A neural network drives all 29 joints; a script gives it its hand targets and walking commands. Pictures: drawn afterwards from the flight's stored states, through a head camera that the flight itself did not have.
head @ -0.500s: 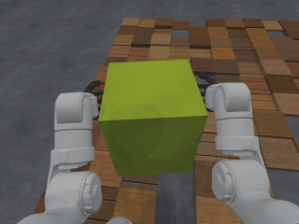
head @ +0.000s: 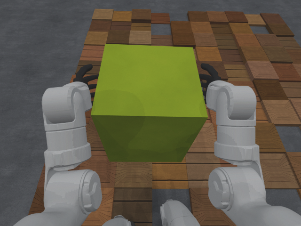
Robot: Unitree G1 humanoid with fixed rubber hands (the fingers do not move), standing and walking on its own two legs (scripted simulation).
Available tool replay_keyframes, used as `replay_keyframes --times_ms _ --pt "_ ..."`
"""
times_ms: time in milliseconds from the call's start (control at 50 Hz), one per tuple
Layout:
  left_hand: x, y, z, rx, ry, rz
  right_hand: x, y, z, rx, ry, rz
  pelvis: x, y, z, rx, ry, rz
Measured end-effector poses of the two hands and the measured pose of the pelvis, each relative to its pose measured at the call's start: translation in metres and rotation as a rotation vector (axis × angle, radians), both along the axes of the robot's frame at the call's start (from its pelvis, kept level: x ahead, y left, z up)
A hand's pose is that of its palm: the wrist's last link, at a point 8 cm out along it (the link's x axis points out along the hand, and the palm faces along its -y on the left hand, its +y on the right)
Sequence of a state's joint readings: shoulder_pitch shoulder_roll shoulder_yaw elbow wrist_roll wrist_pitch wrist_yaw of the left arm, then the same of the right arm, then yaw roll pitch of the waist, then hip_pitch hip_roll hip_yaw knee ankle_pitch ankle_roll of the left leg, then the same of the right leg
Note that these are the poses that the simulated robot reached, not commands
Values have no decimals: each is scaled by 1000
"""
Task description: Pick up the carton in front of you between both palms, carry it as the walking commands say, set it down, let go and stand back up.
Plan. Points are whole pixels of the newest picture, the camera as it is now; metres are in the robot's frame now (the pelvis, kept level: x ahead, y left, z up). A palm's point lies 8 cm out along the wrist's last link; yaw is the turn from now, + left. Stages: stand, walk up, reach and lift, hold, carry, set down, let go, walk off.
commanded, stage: carry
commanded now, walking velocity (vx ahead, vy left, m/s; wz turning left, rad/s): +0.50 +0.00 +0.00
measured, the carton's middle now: (147, 109) +0.39 -0.02 +0.07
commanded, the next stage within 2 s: none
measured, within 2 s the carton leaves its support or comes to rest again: neither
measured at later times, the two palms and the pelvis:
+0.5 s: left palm (104, 32) +0.66 +0.09 +0.12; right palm (193, 26) +0.68 -0.21 +0.12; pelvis +0.29 -0.06 -0.03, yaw +0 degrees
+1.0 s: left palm out of the picture +1.00 +0.07 +0.18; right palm out of the picture +0.97 -0.23 +0.18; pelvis +0.59 -0.04 +0.02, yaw +0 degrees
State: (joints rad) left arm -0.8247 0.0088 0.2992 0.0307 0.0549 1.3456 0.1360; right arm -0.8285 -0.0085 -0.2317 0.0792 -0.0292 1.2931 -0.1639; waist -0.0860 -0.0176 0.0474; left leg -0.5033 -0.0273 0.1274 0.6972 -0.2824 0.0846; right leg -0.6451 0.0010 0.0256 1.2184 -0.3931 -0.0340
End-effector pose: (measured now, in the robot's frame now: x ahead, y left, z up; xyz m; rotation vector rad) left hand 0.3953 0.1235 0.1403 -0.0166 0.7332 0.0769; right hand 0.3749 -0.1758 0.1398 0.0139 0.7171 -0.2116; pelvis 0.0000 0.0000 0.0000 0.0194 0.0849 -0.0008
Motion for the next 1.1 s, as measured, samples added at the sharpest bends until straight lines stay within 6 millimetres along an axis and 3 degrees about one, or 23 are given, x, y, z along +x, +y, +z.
replay_keyframes --times_ms 140,240,280,340,460,580,760,860,940,1020,1100 --pt "85 -17 40 -14 -95 3 84 -17 41 19 -97 -22 82 -12 10 2 9 1" --pt "149 -32 47 3 -102 18 156 -32 47 5 -101 15 160 -36 -8 24 -5 8" --pt "175 -38 43 24 -105 28 188 -39 42 -2 -104 43 192 -46 -24 30 -17 13" --pt "206 -43 25 68 -56 33 227 -44 20 17 -53 69 224 -55 -35 8 -15 9" --pt "251 -40 -18 79 72 61 287 -40 -20 29 73 102 277 -63 -29 -2 -6 7" --pt "314 -29 -24 53 21 105 358 -29 -23 51 21 99 339 -60 -25 -5 9 -2" --pt "449 -8 -10 -2 -63 87 480 -9 0 8 -63 72 462 -42 -23 24 19 -3" --pt "513 -25 2 -11 -2 28 518 -25 3 -1 -1 12 513 -35 4 -1 19 -2" --pt "563 -43 26 -22 -47 -5 555 -42 25 7 -48 -34 556 -37 16 -16 17 -5" --pt "612 -57 48 -17 -97 -6 605 -56 48 20 -99 -40 608 -47 19 -2 9 -2" --pt "663 -67 61 15 -111 10 665 -68 56 22 -109 -3 672 -64 7 18 -3 -3"
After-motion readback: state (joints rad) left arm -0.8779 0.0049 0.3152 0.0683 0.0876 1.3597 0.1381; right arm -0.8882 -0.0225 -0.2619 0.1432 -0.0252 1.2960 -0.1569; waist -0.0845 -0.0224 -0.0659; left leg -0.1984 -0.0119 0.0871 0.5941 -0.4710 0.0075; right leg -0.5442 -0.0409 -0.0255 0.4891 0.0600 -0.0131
